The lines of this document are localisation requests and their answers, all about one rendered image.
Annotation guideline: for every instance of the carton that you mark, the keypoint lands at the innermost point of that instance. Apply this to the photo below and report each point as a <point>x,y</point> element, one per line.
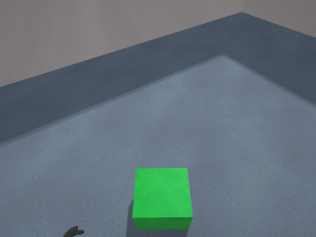
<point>162,199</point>

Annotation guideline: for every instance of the robot left hand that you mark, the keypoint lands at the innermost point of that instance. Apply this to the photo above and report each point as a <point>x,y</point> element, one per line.
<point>73,231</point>

